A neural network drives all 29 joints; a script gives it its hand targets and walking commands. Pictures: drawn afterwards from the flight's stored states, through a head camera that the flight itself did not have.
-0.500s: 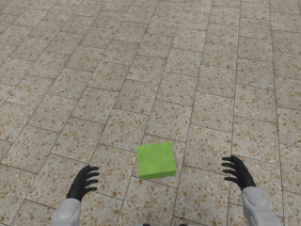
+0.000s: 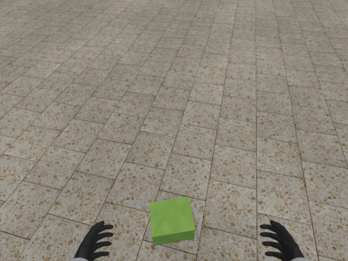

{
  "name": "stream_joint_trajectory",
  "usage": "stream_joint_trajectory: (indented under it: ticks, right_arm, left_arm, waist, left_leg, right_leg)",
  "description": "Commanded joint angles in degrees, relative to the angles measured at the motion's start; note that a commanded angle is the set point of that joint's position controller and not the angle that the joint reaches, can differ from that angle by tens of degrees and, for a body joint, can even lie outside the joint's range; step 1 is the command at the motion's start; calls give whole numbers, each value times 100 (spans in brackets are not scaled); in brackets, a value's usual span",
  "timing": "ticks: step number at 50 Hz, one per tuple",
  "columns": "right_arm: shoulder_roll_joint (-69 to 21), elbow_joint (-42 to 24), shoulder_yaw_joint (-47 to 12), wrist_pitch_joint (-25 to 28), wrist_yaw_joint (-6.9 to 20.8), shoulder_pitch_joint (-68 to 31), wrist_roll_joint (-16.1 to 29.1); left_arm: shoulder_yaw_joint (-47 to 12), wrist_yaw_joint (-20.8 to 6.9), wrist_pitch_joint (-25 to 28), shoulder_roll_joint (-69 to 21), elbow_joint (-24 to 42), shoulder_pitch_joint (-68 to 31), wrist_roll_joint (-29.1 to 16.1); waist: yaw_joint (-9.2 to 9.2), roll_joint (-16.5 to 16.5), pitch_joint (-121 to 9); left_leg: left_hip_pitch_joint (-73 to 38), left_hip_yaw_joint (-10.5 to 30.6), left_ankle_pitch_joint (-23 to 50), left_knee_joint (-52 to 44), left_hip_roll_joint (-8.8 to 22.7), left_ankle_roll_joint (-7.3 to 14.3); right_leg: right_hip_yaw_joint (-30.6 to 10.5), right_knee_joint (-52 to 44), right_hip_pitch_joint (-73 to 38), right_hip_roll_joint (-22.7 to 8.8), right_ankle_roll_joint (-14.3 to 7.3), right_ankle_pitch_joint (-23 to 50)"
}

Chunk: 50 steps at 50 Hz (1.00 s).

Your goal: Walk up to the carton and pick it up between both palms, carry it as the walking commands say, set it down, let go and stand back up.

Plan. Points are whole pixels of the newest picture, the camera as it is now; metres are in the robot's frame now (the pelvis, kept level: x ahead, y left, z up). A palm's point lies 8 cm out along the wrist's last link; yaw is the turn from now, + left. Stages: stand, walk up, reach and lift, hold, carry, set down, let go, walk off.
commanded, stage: let go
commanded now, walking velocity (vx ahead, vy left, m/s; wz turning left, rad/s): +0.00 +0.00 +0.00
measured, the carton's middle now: (171, 220) +0.46 +0.05 -0.70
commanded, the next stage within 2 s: stand in 0.14 s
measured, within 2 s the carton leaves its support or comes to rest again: neither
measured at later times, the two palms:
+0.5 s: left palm out of the picture +0.14 +0.30 -0.09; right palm out of the picture +0.14 -0.28 -0.08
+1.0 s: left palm out of the picture +0.12 +0.31 -0.10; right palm out of the picture +0.12 -0.28 -0.09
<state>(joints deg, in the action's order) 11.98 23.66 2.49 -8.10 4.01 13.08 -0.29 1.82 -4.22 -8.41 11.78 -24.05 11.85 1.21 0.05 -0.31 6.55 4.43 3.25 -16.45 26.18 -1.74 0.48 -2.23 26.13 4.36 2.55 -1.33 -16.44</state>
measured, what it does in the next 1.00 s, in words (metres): stands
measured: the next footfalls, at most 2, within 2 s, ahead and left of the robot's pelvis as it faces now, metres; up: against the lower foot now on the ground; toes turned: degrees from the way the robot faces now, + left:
none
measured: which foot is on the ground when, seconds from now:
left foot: down 0.00-1.00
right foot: down 0.00-1.00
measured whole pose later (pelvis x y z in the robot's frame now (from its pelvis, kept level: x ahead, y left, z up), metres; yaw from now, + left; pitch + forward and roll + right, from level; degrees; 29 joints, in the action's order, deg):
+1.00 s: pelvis +0.01 +0.02 +0.01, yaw +0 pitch -2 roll +0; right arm 20.5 53.0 0.5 0.0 -1.6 8.0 -1.5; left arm 0.7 1.5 -0.2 20.6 -51.9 8.5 1.6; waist -0.1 -0.9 0.7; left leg 5.9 2.5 -14.5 22.1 -2.8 1.8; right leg -3.1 21.8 5.9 1.3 -0.1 -14.4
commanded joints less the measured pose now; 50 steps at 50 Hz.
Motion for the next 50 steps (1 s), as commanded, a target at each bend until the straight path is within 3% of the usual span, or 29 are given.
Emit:
stream_joint_trajectory:
  ticks: [1,7,8,11,13,16,20,35,50]
  right_arm:
    - [469,-544,138,62,-32,-217,10]
    - [623,-397,85,217,-184,-169,142]
    - [1122,414,199,376,-414,-399,-227]
    - [1167,743,195,585,-527,-237,-259]
    - [1184,912,180,673,-529,-404,-229]
    - [1240,1146,162,744,-530,-511,-199]
    - [1365,1450,143,778,-561,-488,-200]
    - [1688,2188,42,850,-596,-578,-153]
    - [1799,2700,-13,874,-578,-710,-119]
  left_arm:
    - [197,47,-29,579,569,-100,11]
    - [198,240,-431,588,792,-202,-62]
    - [384,491,55,1314,-70,-300,48]
    - [325,556,526,1225,-362,-316,148]
    - [308,525,649,1182,-582,-362,132]
    - [302,518,737,1264,-906,-324,115]
    - [280,557,788,1400,-1248,-314,100]
    - [130,588,855,1623,-2069,-423,57]
    - [64,589,891,1748,-2541,-534,36]
  waist:
    - [62,8,-233]
    - [45,-36,-473]
    - [136,-480,-381]
    - [-46,-122,-575]
    - [-2,52,-749]
    - [25,43,-963]
    - [5,137,-1041]
    - [-3,64,-942]
    - [-14,28,-781]
  left_leg:
    - [228,-172,897,-359,-80,-32]
    - [525,-151,935,-230,-104,-55]
    - [924,-7,858,-13,211,-175]
    - [682,154,447,-117,305,-133]
    - [752,269,627,-160,393,-81]
    - [682,320,1306,-146,455,-71]
    - [501,375,1803,-183,515,-70]
    - [245,470,2236,-413,632,-21]
    - [184,516,1787,-717,664,26]
  right_leg:
    - [95,-376,-60,-99,296,1189]
    - [82,-210,-25,-68,250,1456]
    - [-170,-300,670,-385,270,922]
    - [-467,-478,852,-526,165,13]
    - [-404,-349,631,-488,154,372]
    - [-387,-217,368,-534,164,1221]
    - [-414,-186,264,-570,151,1628]
    - [-477,-330,110,-664,125,1922]
    - [-572,-651,98,-750,85,1608]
